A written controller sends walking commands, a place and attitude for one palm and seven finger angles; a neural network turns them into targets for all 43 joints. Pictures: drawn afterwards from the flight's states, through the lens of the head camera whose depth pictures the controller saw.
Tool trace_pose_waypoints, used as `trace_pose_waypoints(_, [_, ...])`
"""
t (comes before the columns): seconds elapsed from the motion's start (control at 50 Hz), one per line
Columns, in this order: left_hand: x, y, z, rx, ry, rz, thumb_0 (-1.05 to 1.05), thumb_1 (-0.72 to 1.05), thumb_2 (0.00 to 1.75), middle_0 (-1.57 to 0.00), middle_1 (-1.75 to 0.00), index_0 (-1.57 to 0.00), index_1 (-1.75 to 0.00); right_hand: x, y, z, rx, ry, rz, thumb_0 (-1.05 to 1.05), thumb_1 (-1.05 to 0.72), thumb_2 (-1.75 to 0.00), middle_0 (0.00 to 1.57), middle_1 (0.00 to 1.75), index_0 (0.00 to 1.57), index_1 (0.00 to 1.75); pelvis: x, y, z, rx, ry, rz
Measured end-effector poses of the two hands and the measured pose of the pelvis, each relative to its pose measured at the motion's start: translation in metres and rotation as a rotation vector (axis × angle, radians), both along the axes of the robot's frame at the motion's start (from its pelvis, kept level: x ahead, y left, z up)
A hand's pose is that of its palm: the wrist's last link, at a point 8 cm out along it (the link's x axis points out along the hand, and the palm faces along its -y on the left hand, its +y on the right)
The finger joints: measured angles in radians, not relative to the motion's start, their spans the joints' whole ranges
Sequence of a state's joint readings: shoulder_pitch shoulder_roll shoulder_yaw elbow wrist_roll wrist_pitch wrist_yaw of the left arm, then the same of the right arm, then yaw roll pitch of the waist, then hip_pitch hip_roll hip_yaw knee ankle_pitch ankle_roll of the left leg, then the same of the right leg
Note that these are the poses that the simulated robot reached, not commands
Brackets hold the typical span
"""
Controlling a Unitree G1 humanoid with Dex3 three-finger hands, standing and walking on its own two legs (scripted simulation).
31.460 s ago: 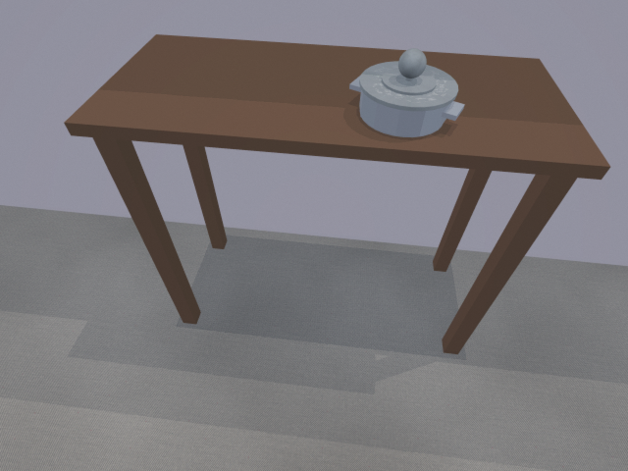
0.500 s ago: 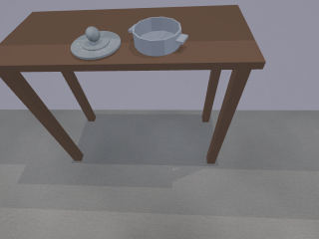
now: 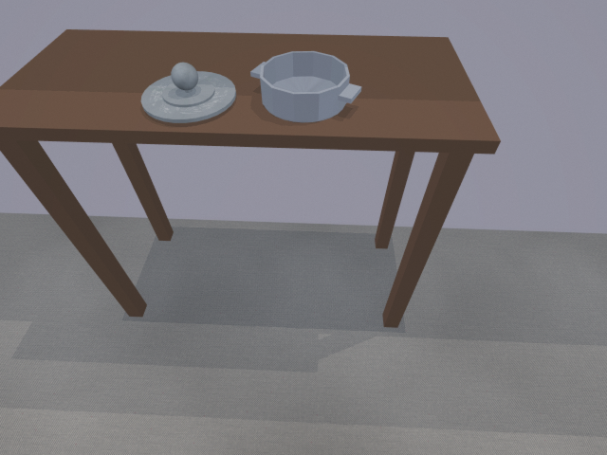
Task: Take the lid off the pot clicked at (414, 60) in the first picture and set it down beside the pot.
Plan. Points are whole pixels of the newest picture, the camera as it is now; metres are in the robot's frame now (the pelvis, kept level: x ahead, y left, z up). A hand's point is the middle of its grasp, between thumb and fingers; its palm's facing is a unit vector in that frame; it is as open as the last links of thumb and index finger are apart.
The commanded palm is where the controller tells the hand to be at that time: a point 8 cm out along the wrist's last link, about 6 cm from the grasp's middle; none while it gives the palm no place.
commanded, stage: let the arm hang, fingers relaxed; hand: left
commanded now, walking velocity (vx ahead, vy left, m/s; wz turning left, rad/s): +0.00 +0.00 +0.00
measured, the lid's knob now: (184, 76) +0.76 +0.27 +0.12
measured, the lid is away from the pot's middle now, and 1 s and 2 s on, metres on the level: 0.24 0.24 0.24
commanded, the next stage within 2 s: look to check the result in 0.94 s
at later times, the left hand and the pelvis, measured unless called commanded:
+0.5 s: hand out of the picture -0.02 +0.16 -0.18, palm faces +0.04 -0.98 -0.18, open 7.4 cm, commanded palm none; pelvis -0.02 +0.00 +0.00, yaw +0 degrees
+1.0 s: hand out of the picture -0.03 +0.16 -0.18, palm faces +0.05 -0.98 -0.18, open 7.4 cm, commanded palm none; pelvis -0.02 +0.00 +0.00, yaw +1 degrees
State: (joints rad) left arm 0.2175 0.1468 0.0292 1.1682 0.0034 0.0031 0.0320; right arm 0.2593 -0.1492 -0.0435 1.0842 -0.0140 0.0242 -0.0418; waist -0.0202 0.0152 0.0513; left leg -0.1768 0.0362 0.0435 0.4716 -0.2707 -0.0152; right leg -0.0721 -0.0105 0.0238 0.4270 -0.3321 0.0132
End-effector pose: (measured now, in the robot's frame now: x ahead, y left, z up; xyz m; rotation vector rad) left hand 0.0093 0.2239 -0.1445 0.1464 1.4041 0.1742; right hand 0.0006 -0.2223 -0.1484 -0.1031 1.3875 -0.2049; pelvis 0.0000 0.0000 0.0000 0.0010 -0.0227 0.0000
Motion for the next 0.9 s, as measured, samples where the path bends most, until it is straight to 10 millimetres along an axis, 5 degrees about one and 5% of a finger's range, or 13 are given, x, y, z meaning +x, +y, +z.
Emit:
trace_pose_waypoints(0.34, [-0.030, -0.008, -0.001, -0.025, 0.048, 0.014, 0.00, 0.91, 0.89, -0.20, -0.30, -0.20, -0.30, -0.032, 0.016, -0.001, 0.032, 0.059, -0.008, 0.01, -0.91, -0.90, 0.20, 0.30, 0.20, 0.30, -0.012, 0.002, 0.002, -0.002, -0.002, 0.005])
trace_pose_waypoints(0.9, [-0.043, -0.015, -0.001, -0.027, 0.030, 0.025, 0.00, 0.91, 0.89, -0.20, -0.30, -0.20, -0.30, -0.037, 0.007, 0.000, 0.024, 0.036, -0.001, 0.01, -0.91, -0.90, 0.20, 0.30, 0.20, 0.30, -0.023, -0.003, 0.002, -0.005, -0.005, 0.010])
